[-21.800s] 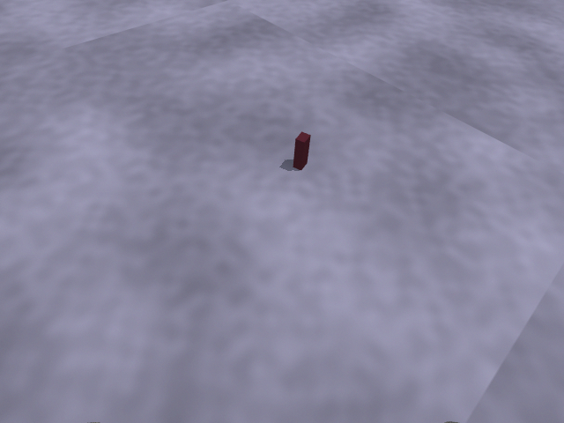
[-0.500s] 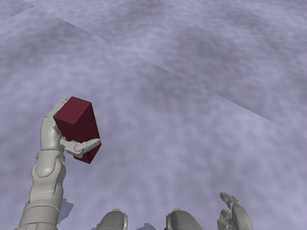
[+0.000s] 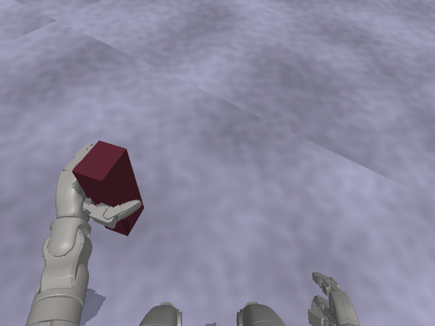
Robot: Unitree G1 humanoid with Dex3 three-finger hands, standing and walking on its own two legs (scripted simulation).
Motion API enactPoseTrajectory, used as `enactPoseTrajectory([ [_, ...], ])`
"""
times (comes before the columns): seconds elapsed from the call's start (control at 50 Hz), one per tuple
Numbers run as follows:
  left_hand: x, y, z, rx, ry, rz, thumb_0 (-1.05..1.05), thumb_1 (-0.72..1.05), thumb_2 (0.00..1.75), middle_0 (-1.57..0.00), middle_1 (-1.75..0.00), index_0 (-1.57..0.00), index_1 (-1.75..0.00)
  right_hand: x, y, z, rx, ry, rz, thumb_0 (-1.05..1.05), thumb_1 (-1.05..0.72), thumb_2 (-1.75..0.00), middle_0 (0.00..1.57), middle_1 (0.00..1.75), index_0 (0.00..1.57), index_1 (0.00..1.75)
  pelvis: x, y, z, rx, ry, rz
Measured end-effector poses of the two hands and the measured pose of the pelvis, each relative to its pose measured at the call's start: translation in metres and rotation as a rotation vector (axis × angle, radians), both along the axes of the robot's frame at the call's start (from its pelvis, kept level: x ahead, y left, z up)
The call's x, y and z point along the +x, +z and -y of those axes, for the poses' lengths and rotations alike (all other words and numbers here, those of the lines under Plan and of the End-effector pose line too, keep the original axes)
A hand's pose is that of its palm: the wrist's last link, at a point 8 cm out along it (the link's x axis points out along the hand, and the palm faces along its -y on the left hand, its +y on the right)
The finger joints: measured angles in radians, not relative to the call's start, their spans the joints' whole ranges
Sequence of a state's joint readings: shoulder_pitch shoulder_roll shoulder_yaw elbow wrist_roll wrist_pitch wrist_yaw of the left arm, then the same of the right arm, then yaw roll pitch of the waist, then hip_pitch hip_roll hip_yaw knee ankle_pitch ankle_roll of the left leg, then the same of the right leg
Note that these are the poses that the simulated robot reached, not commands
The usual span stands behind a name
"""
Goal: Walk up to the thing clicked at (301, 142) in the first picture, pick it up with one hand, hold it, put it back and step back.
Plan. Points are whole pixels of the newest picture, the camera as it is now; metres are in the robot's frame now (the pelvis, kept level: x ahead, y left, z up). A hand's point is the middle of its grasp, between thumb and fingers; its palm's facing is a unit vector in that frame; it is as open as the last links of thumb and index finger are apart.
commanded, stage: hold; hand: left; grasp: from the side
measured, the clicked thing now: (114, 193) +0.32 +0.17 +0.04
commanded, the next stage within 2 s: crouch in 0.18 s
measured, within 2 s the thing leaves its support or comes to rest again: neither
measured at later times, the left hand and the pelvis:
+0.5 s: hand (113, 191) +0.32 +0.18 +0.04, palm faces +0.10 -0.99 +0.02, open 10.9 cm; pelvis +0.00 +0.00 +0.00, yaw +0 degrees
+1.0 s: hand (134, 225) +0.35 +0.19 -0.18, palm faces +0.13 -0.99 +0.00, open 10.9 cm; pelvis -0.03 +0.00 -0.16, yaw -1 degrees
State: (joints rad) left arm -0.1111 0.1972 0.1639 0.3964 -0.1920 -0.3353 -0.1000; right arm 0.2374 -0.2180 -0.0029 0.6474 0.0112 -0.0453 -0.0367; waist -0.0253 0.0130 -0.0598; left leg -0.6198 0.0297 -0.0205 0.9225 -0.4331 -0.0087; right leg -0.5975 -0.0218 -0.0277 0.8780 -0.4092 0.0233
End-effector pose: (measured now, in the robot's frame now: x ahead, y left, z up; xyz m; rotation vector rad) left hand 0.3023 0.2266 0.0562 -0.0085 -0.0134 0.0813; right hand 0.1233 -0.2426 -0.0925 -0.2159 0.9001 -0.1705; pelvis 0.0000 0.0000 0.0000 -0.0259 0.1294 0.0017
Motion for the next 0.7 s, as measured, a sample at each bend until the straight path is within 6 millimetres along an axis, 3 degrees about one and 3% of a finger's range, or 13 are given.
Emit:
enactPoseTrajectory([
  [0.42, -0.003, 0.003, 0.0, -0.008, -0.008, -0.015, 0.0, -0.47, 0.98, -0.73, -1.15, -0.65, -1.11, 0.005, 0.006, 0.003, -0.002, -0.001, 0.016, 0.01, -0.88, -0.9, 0.2, 0.3, 0.2, 0.29, 0.002, 0.005, 0.001, 0.003, 0.0, 0.017],
  [0.56, -0.004, -0.03, -0.002, -0.02, 0.048, -0.063, 0.0, -0.47, 0.99, -0.74, -1.15, -0.65, -1.11, 0.001, -0.002, 0.005, -0.013, 0.016, -0.005, 0.01, -0.86, -0.89, 0.2, 0.3, 0.2, 0.29, -0.005, -0.003, 0.002, 0.005, 0.0, -0.024],
  [0.7, 0.002, -0.08, -0.006, 0.0, 0.058, -0.062, 0.0, -0.47, 0.99, -0.74, -1.14, -0.65, -1.1, -0.011, -0.033, 0.01, -0.036, 0.042, -0.07, 0.01, -0.85, -0.89, 0.2, 0.3, 0.2, 0.29, -0.014, -0.031, 0.003, 0.002, 0.002, -0.121],
])
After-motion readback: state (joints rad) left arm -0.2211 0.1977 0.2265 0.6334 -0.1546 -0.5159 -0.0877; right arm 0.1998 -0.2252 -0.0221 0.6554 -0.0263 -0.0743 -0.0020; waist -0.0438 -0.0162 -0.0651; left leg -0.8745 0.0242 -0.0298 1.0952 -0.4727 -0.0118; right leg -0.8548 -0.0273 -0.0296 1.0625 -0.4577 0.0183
